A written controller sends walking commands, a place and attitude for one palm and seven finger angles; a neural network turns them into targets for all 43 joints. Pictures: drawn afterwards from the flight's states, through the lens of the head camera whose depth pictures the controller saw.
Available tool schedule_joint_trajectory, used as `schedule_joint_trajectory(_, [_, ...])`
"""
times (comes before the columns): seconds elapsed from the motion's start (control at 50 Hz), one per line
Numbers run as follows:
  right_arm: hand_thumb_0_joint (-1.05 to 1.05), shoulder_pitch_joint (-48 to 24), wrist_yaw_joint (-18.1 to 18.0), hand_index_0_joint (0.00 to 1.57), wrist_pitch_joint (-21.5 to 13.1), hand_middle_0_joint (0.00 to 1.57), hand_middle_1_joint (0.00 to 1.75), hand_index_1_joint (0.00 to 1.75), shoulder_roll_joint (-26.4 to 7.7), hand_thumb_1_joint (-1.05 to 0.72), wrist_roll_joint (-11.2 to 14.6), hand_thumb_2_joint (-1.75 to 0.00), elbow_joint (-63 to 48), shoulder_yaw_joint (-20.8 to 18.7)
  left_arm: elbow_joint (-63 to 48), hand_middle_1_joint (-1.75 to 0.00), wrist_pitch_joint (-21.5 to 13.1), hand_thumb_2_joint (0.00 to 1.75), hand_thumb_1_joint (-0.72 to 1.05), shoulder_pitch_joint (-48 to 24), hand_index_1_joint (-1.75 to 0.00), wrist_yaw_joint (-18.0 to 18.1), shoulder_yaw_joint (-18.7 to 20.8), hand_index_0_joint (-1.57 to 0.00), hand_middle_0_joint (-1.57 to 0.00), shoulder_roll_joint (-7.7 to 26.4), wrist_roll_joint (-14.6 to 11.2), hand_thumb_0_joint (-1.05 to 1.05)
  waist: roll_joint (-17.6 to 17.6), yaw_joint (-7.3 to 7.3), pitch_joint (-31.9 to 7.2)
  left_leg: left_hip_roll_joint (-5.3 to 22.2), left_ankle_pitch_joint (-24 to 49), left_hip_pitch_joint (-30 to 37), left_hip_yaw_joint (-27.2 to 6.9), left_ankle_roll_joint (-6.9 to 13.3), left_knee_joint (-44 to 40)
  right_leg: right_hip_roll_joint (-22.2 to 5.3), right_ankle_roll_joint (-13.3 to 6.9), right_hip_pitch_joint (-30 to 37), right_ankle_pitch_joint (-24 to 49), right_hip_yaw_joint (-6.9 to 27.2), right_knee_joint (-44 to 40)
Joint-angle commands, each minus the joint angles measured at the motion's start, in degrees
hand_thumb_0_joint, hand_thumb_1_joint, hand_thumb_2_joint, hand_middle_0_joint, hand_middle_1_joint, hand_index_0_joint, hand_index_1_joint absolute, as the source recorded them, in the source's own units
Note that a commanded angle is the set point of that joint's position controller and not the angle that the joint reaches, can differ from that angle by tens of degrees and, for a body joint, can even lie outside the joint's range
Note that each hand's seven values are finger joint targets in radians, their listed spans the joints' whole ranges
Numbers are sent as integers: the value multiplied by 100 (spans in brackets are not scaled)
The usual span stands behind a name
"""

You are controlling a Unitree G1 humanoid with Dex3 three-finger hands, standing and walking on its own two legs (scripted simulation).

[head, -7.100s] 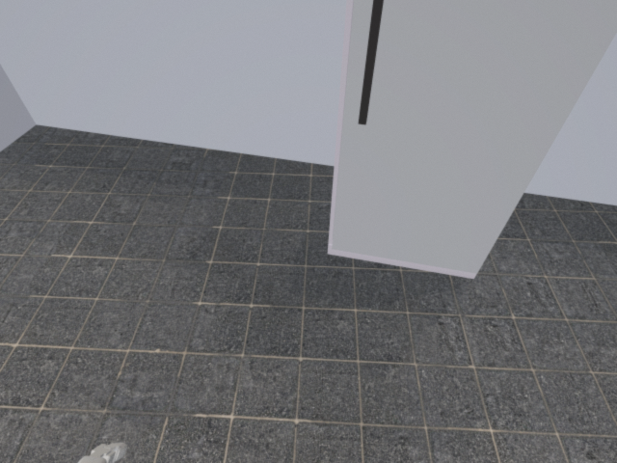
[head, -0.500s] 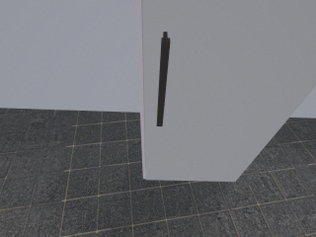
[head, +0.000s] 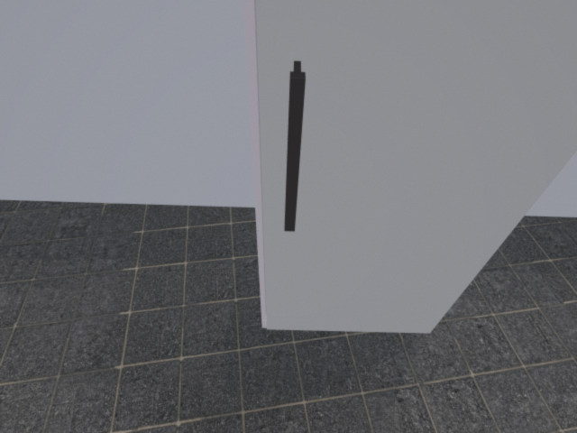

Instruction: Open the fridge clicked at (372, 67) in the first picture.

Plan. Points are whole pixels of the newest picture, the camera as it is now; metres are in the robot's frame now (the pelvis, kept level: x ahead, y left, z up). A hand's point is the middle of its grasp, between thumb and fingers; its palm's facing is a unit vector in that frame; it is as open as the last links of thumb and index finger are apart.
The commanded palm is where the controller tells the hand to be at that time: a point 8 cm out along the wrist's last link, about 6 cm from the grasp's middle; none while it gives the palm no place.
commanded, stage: shuffle to correct the standing spot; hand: left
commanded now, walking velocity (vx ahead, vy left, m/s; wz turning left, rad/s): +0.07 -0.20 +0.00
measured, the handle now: (292, 159) +0.53 +0.04 +0.09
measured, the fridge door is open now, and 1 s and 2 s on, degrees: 0 0 0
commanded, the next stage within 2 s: come to a stop and stand still in 0.86 s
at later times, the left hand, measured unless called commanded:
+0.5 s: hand out of the picture -0.04 +0.08 -0.19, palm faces +0.12 -0.98 -0.14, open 7.4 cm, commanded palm none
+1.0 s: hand out of the picture +0.13 +0.06 -0.17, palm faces +0.06 -0.98 -0.18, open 7.4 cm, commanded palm none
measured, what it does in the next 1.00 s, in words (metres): steps to the right: left foot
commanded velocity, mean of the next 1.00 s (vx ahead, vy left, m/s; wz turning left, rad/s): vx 0.04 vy -0.17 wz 0.04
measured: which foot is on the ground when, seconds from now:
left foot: down 0.00-0.32, up 0.34-0.60, down 0.62-1.00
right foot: down 0.00-0.62, up 0.64-1.00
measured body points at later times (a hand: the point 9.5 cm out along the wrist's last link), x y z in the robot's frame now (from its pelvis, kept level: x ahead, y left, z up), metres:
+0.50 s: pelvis +0.04 -0.06 -0.01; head +0.06 -0.04 +0.44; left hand -0.04 +0.13 -0.17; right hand +0.05 -0.29 -0.16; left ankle +0.02 +0.04 -0.70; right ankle -0.05 -0.12 -0.74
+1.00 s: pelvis +0.06 -0.13 +0.00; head +0.10 -0.11 +0.45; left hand +0.13 +0.12 -0.15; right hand +0.08 -0.37 -0.14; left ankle +0.07 +0.01 -0.74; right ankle +0.11 -0.31 -0.70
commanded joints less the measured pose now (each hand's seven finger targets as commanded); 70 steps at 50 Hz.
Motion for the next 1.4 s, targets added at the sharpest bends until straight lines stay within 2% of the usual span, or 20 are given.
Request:
schedule_joint_trajectory(0.0, [0,322,-24,20,-28,20,30,30,-477,-90,-19,-90,-107,-87,-20,-30,1,90,90,576,-30,27,41,-20,-20,309,-11,0,39,-42,233,960,-142,240,-991,5,-533,-432,-159,-675,139,343,-390])
schedule_joint_trajectory(0.18, [0,635,-141,20,57,20,30,30,-844,-90,-72,-90,-204,-347,-262,-30,152,90,90,753,-30,-107,205,-20,-20,248,90,0,591,-58,253,1769,-954,-27,-2003,554,-801,-83,-198,-1214,-443,13,602])
schedule_joint_trajectory(0.24, [0,492,-114,20,49,20,30,30,-646,-90,-71,-90,-266,-340,-222,-30,104,90,90,1037,-30,-104,239,-20,-20,240,79,0,278,84,136,1313,-871,-807,-1297,252,-229,-298,-267,-341,-147,271,-156])
schedule_joint_trajectory(0.3, [0,134,-105,20,56,20,30,30,-125,-90,-65,-90,-459,-231,-183,-30,81,90,90,1398,-30,-6,331,-20,-20,489,94,0,-1340,284,392,283,-1730,-1993,143,-152,2019,-1406,-641,187,1216,1375,-1083])
schedule_joint_trajectory(0.38, [0,268,-119,20,64,20,30,30,42,-90,-60,-90,-323,-239,-158,-30,8,90,90,1385,-30,52,257,-20,-20,167,84,0,-259,96,304,513,-1785,-2245,151,-215,3424,-1263,-1137,610,4636,604,-399])
schedule_joint_trajectory(0.54, [0,646,-196,20,27,20,30,30,53,-90,-48,-90,-332,-250,-258,-30,57,90,90,1160,-30,8,285,-20,-20,231,104,0,-303,-260,15,368,-775,-565,603,-129,1263,-736,-1002,57,5166,199,400])
schedule_joint_trajectory(0.56, [0,1208,-238,20,-5,20,30,30,-45,-90,-54,-90,-143,-284,-281,-30,73,90,90,1083,-30,-14,285,-20,-20,231,67,0,-189,-508,-307,480,79,343,462,-46,583,-570,-768,-241,4755,112,1140])
schedule_joint_trajectory(0.58, [0,1769,-295,20,-49,20,30,30,-449,-90,-95,-90,-24,-378,-342,-30,75,90,90,1197,-30,-42,293,-20,-20,47,21,0,534,-690,-726,1662,1443,1570,-986,394,138,-228,-411,-1305,2730,-108,2344])
schedule_joint_trajectory(0.6, [0,2023,-350,20,-51,20,30,30,-933,-90,-80,-90,-12,-432,-470,-30,53,90,90,1258,-30,-63,243,-20,-20,-112,-25,0,1732,-621,-881,3359,3552,2232,-3056,1309,-198,227,-57,-2680,-1283,-200,4013])
schedule_joint_trajectory(0.62, [0,1873,-310,20,14,20,30,30,-949,-90,-28,-90,-103,-401,-539,-30,127,90,90,1072,-30,-29,351,-20,-20,285,73,0,757,-612,-740,3625,3030,1562,-3043,1605,-394,74,-159,-2587,-1470,454,4750])
schedule_joint_trajectory(0.68, [0,790,-332,20,-106,20,30,30,-412,-90,-54,-90,-344,-274,-557,-30,248,90,90,641,-30,-125,407,-20,-20,-2,184,0,560,-107,682,2767,2291,-286,-1742,966,-833,-217,53,-2775,-406,446,4905])
schedule_joint_trajectory(0.76, [0,552,-255,20,-129,20,30,30,-522,-90,-88,-90,-444,-346,-516,-30,425,90,90,815,-30,-213,435,-20,-20,-204,139,0,879,102,233,2004,1917,-527,-336,510,-753,-246,239,-2285,352,216,4434])
schedule_joint_trajectory(0.92, [0,731,-100,20,106,20,30,30,-1024,-90,-196,-90,-583,-642,-1048,-30,373,90,90,-395,-30,-280,471,-20,-20,2,74,0,1413,-281,163,2011,281,-339,-608,400,-699,-265,380,-1881,-46,-359,1907])
schedule_joint_trajectory(0.98, [0,602,-62,20,165,20,30,30,-1016,-90,-194,-90,-667,-662,-993,-30,193,90,90,-44,-30,-262,495,-20,-20,95,57,0,1277,-65,-168,1739,174,-503,-520,87,80,-42,284,-833,299,-520,527])
schedule_joint_trajectory(1.0, [0,645,-18,20,163,20,30,30,-789,-90,-172,-90,-687,-611,-823,-30,87,90,90,407,-30,-221,542,-20,-20,283,49,0,755,118,-475,1334,-377,-697,-251,-170,672,-135,280,-114,705,-367,-108])
schedule_joint_trajectory(1.04, [0,777,33,20,224,20,30,30,42,-90,-63,-90,-903,-386,-777,-30,-61,90,90,478,-30,-80,585,-20,-20,1134,60,0,-1814,151,-751,578,-2623,-1581,-113,-482,2445,-2165,-230,0,1177,1661,-909])
schedule_joint_trajectory(1.08, [0,653,76,20,243,20,30,30,-32,-90,-56,-90,-879,-402,-926,-30,-43,90,90,-95,-30,-73,527,-20,-20,963,85,0,-831,16,-251,637,-2113,-1368,-235,-415,2760,-2044,-647,-784,437,1339,-1069])
schedule_joint_trajectory(1.12, [0,756,100,20,265,20,30,30,-201,-90,-60,-90,-675,-404,-964,-30,-103,90,90,-344,-30,-21,501,-20,-20,784,64,0,-1766,-50,-49,647,-1543,-1552,-289,-492,3184,-1767,-573,-733,1369,1193,-882])
schedule_joint_trajectory(1.28, [0,377,139,20,303,20,30,30,-104,-90,-12,-90,-873,-364,-889,-30,14,90,90,73,-30,95,617,-20,-20,988,101,0,-840,215,-8,373,-1505,-1163,-33,-608,2079,-2035,-1044,-503,2254,1131,-564])
schedule_joint_trajectory(1.38, [0,981,78,20,220,20,30,30,-160,-90,25,-90,-718,-377,-960,-30,138,90,90,-255,-30,72,601,-20,-20,794,31,0,-373,-152,-269,392,-163,762,50,-467,-136,-1325,-483,-1473,1186,590,287])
